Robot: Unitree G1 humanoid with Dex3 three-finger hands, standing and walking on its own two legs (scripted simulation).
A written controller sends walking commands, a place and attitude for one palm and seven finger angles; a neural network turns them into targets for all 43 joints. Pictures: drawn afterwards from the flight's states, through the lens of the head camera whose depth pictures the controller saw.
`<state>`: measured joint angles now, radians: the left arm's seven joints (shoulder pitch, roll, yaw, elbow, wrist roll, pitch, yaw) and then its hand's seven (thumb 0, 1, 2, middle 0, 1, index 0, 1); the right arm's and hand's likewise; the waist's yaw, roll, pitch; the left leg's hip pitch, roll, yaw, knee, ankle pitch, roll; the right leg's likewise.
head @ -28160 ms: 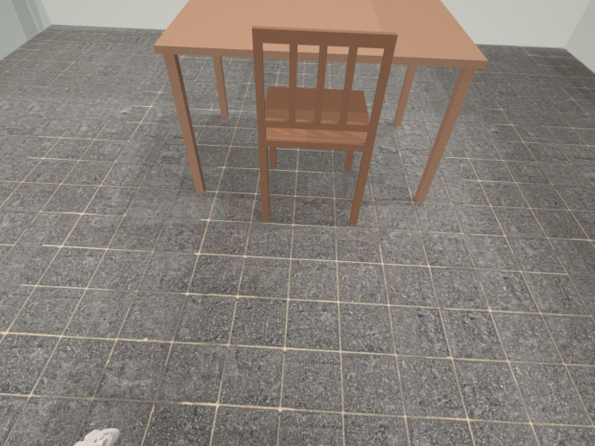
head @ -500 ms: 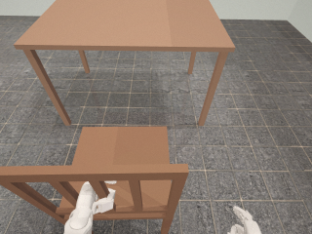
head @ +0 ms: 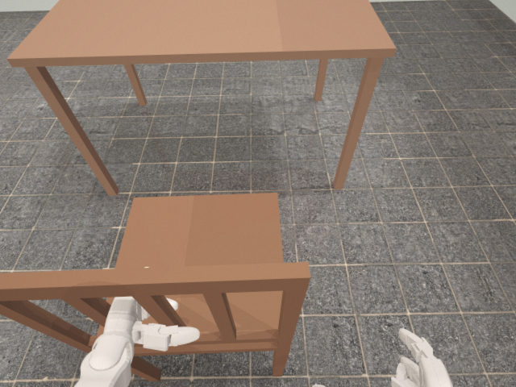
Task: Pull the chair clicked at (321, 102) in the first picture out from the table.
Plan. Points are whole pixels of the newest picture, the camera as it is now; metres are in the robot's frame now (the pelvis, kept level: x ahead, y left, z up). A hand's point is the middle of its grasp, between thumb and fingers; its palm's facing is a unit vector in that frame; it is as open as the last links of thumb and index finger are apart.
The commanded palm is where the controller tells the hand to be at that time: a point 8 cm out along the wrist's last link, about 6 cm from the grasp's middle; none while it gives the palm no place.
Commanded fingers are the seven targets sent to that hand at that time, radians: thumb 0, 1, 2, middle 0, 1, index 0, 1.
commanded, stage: open the thumb and straighten the fingers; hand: left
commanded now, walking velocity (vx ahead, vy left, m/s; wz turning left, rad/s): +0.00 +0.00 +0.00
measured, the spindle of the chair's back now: (167, 317) +0.25 +0.16 -0.07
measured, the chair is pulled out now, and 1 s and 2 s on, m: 0.62 0.62 0.61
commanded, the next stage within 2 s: draw the fingers out of the gap in 0.38 s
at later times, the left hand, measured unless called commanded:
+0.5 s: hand (170, 317) +0.24 +0.15 -0.05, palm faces +0.02 -0.99 -0.16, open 17.3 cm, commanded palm +0.22 +0.21 -0.03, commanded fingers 0.00 -0.55 0.20 0.00 0.00 0.00 0.00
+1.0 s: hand (153, 364) +0.17 +0.17 -0.05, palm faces +0.04 -0.99 -0.15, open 17.5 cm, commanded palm +0.14 +0.22 -0.03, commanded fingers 0.00 -0.55 0.20 0.00 0.00 0.00 0.00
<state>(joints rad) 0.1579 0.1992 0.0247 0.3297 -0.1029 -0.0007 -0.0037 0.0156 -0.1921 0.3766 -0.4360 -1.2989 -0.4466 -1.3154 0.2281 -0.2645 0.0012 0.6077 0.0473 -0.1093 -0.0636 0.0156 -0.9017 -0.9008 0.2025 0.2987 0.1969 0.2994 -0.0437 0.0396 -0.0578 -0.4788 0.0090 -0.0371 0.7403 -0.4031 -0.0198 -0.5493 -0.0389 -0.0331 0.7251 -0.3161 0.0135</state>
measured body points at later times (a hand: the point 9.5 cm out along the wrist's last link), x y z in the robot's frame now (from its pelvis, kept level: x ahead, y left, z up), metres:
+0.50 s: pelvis +0.02 -0.01 -0.02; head +0.06 -0.02 +0.43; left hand +0.24 +0.21 -0.04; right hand +0.18 -0.26 -0.10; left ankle -0.02 +0.13 -0.71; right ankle +0.03 -0.13 -0.71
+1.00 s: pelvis +0.01 +0.00 -0.03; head +0.05 +0.00 +0.42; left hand +0.17 +0.22 -0.04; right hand +0.20 -0.23 -0.10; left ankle -0.02 +0.13 -0.71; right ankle +0.03 -0.13 -0.71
